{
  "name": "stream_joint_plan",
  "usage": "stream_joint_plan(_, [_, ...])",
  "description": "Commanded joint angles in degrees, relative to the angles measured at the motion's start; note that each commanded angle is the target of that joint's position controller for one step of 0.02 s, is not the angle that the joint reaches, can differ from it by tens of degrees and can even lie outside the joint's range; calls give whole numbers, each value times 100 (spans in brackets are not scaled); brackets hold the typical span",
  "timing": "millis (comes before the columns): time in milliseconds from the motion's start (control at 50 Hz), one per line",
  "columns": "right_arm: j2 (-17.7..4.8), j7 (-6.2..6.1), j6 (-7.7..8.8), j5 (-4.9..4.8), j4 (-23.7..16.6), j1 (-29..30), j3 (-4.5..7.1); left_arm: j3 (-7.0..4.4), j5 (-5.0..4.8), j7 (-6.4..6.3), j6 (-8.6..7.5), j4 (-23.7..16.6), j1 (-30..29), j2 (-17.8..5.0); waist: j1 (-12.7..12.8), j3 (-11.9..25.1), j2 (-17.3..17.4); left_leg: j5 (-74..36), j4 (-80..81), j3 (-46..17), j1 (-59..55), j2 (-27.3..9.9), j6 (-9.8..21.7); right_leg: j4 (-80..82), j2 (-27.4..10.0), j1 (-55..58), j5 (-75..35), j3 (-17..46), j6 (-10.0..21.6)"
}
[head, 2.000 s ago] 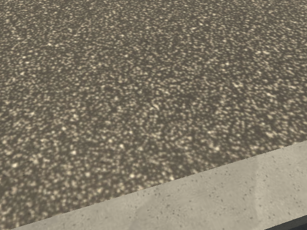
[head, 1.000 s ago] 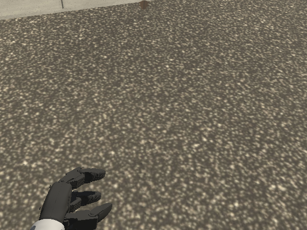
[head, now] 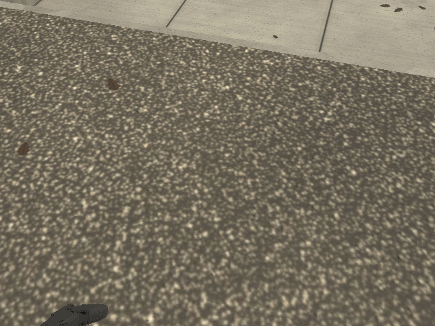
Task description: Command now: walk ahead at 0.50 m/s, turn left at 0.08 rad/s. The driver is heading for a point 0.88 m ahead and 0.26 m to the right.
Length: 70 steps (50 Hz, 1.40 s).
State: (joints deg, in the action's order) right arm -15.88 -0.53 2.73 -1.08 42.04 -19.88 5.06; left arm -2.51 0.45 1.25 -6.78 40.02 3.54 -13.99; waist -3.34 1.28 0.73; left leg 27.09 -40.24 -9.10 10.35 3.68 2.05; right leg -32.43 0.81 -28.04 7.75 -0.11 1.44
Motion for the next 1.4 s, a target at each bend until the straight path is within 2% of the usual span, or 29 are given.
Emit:
stream_joint_plan(20, [-483, -22, 207, -57, -464, -553, 6, -425, -106, 42, 7, 107, 1880, -1236, 700, 1321, -1703, 425, -3377, 84, 3556, -35, -96, 1705, -2255, 4314, 2283, 4829, 1719])
stream_joint_plan(40, [-744, -6, 228, -61, -579, 139, 68, -322, -134, 23, 51, 27, 1578, -901, 819, 604, -1076, -66, -3618, 109, 3889, -331, -56, 1713, -2041, 3798, 2300, 4097, 1495])
stream_joint_plan(80, [-546, -40, 285, 136, -786, 861, 26, -252, -33, 26, 131, -52, 1178, -770, 672, 30, -377, -738, -3072, 331, 3635, -635, -31, 1743, -1545, 2654, 929, 2985, 1341])
stream_joint_plan(140, [-321, -28, 290, 177, -815, 784, 7, -191, -67, -13, 139, -10, 1145, -598, 385, 149, -672, -956, -2064, 461, 2918, -746, -162, 1899, -1093, 2146, -358, 2231, 1271])
stream_joint_plan(240, [-18, 19, 304, 125, -920, 1604, -138, -331, -177, -169, 231, 158, 1402, -977, 553, 71, -621, -1967, -18, 664, 2150, -474, -436, 1930, -846, 1561, -783, 1615, 1188])
stream_joint_plan(340, [-235, 118, 410, 10, -1061, 2242, -74, -368, -234, -203, 356, 260, 1828, -1002, 746, -5, -666, -2430, 1031, 525, 1544, -242, -417, 1590, -942, 1645, -180, 2068, 1080])
stream_joint_plan(400, [-414, 110, 481, 11, -948, 1750, 50, -379, -235, -226, 400, 181, 1715, -922, 368, 150, -704, -2296, 1610, 562, 445, -253, -178, 1015, -765, 1506, 44, 2285, 823])
stream_joint_plan(420, [-580, 65, 490, 58, -854, 1206, 133, -332, -199, -218, 378, 94, 1592, -747, 80, 433, -641, -2205, 1616, 371, -444, -572, 12, 374, -525, 1141, -29, 2103, 635])
stream_joint_plan(440, [-943, 3, 478, 143, -749, 241, 233, -215, -107, -203, 342, -66, 1514, -368, -308, 1142, 102, -1981, 1595, -617, -1833, -1640, 396, -1304, -116, 341, 834, 1506, 378])
stream_joint_plan(460, [-1330, 29, 388, 189, -570, -114, 313, -139, -239, -213, 275, -253, 2137, -222, -35, 1561, 1835, -947, 2056, -2878, -2962, -2791, 1290, -2769, 354, -1354, 2677, 841, 133])
stream_joint_plan(480, [-888, 44, 367, 117, -567, -50, 239, -248, -312, -235, 282, -126, 2084, -739, -107, 1106, 1309, 142, 2282, -3235, -2681, -2789, 1355, -3604, -73, -2045, 2476, 878, 38])
stream_joint_plan(500, [-572, 31, 358, 88, -591, 133, 144, -309, -258, -226, 318, -169, 1621, -952, -188, 509, 809, -58, 2335, -2447, -2141, -2522, 1146, -3886, -240, -2189, 1934, 848, 7])
stream_joint_plan(520, [-437, 39, 342, 123, -603, 417, 78, -314, -197, -218, 354, -187, 1422, -877, -54, 222, 469, -694, 2455, -1788, -1574, -2248, 999, -3877, -385, -2005, 1524, 745, -40])
stream_joint_plan(560, [-261, 53, 330, 174, -526, 745, 11, -319, -166, -157, 407, -299, 1250, -715, 188, -141, 556, -1630, 2736, -905, -766, -1917, 866, -3583, -623, -1684, 1094, 726, -91])
stream_joint_plan(700, [-674, 6, 364, 139, -119, 716, 138, -170, -158, -2, 484, -547, 568, -382, 202, -235, 329, -3138, 3065, 731, -443, -1750, 819, -2070, -730, -1407, -337, 432, -257])
stream_joint_plan(820, [-1059, -10, 256, -21, 161, 327, 227, -141, -180, 181, 475, -917, -381, -467, -58, -468, 286, -3285, 2881, 1366, -974, -1931, 565, -685, -558, -996, -531, -9, 59])
stream_joint_plan(880, [-1313, -41, 151, -88, 202, 307, 299, -279, -131, 208, 523, -977, -83, -730, 260, -155, 479, -5621, 1841, 1743, -1289, -1948, 374, -422, -84, -105, 338, -487, 403])
stream_joint_plan(900, [-1328, -62, 105, -108, 193, 350, 294, -409, -135, 191, 543, -798, 653, -924, 697, 227, 411, -6270, 844, 1961, -1125, -1795, 247, -72, 195, 908, 155, -650, 586])
stream_joint_plan(920, [-1150, -94, 108, -50, 157, 232, 217, -605, -157, 110, 579, -530, 1668, -1290, 1134, 741, 197, -5724, -569, 2066, -173, -1576, 39, 30, 241, 2582, -96, -358, 816])
stream_joint_plan(940, [-440, -39, 186, 252, -153, -218, -35, -736, -206, 12, 571, -496, 1962, -2028, 777, 1256, -1407, -1004, -2847, 1989, 2377, -812, -348, 129, -1371, 4760, -97, 2390, 1681])
stream_joint_plan(960, [-520, 36, 405, 167, -302, -14, -115, -639, -198, 41, 485, -696, 2136, -1909, 929, 2379, -1390, 802, -3918, 618, 3378, -186, -385, 1270, -2095, 5433, 1103, 4912, 2391])
stream_joint_plan(980, [-959, 89, 508, -92, -420, 662, 15, -519, -129, 73, 422, -616, 2030, -1498, 1118, 1717, -772, 236, -4046, 340, 3920, -512, -273, 1494, -1901, 5029, 1157, 4189, 1984])
stream_joint_plan(1000, [-894, 76, 558, -104, -496, 885, -30, -462, -140, 61, 383, -598, 1723, -1324, 944, 1026, -582, -288, -3644, 433, 3922, -726, -195, 1507, -1671, 4175, 813, 3441, 1776])
stream_joint_plan(1020, [-857, 20, 556, 40, -424, 886, -31, -395, -138, 42, 376, -657, 1302, -1152, 664, 607, -209, -644, -3183, 443, 3554, -942, -224, 1518, -1438, 3274, 240, 2848, 1593])
stream_joint_plan(1040, [-907, -9, 504, 135, -398, 802, 13, -338, -88, 28, 371, -730, 1005, -1010, 419, 393, -272, -865, -2809, 421, 3083, -1077, -263, 1624, -1243, 2557, -339, 2442, 1513])
stream_joint_plan(1080, [-778, 26, 353, 139, -235, 494, -8, -262, -24, -2, 326, -713, 784, -806, 196, 361, -415, -1141, -2517, 541, 2613, -1175, -359, 1849, -1124, 1965, -1006, 1964, 1497])
stream_joint_plan(1260, [-395, 156, 242, 2, -388, 1665, -191, -249, -28, -99, 176, -40, 1372, -1037, 708, -308, -404, -3662, -11, 754, 2739, -1024, -309, 2359, -1035, 2019, -952, 579, 1035])
stream_joint_plan(1360, [-394, 351, 249, -40, -667, 2144, -209, -293, -50, -110, 254, 292, 1650, -1100, 892, -611, -283, -3063, 615, 714, 3281, -808, -23, 2123, -1453, 3160, -1320, 359, 958])
stream_joint_plan(1400, [-390, 422, 260, 20, -745, 2091, -206, -305, -77, -150, 332, 341, 1572, -1137, 772, -574, -330, -2509, 816, 873, 3060, -651, 132, 1684, -1478, 3369, -2479, 219, 828])
